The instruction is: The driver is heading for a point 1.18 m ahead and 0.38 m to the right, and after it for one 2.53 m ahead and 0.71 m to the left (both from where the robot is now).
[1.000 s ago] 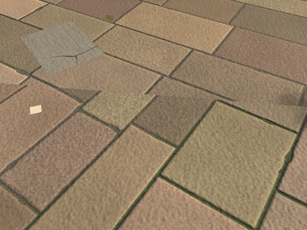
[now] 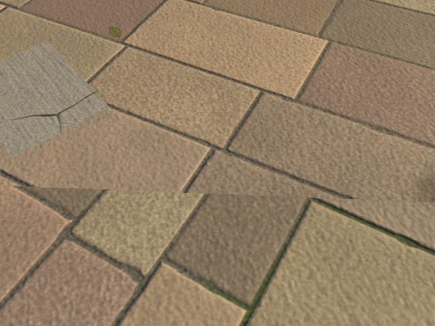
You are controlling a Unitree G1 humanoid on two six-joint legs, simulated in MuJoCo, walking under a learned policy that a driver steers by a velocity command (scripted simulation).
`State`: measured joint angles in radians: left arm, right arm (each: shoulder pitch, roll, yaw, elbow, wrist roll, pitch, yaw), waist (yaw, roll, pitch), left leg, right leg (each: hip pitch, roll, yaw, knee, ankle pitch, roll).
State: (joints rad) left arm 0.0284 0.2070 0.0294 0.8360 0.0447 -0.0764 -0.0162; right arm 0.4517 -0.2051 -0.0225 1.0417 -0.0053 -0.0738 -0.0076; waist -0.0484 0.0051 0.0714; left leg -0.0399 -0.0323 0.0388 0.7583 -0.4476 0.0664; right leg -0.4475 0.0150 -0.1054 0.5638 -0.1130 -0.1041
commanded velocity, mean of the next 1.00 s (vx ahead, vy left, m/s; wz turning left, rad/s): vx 0.50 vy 0.00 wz -0.40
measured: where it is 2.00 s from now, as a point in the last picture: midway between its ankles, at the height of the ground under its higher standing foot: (323, 169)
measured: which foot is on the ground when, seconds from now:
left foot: up 0.00-0.46, down 0.48-1.00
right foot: down 0.00-0.50, up 0.52-1.00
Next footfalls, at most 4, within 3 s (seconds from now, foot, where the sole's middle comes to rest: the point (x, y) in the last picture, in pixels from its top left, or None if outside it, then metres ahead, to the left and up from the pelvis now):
0.48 left None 0.44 0.10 -0.76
1.02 right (281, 266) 0.62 -0.19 -0.76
1.62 left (289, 178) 0.98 -0.27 -0.79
2.10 right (351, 139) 1.16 -0.55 -0.79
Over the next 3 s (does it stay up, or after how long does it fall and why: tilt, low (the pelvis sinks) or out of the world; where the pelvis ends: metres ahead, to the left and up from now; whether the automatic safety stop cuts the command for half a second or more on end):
stays up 1.07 -0.41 -0.02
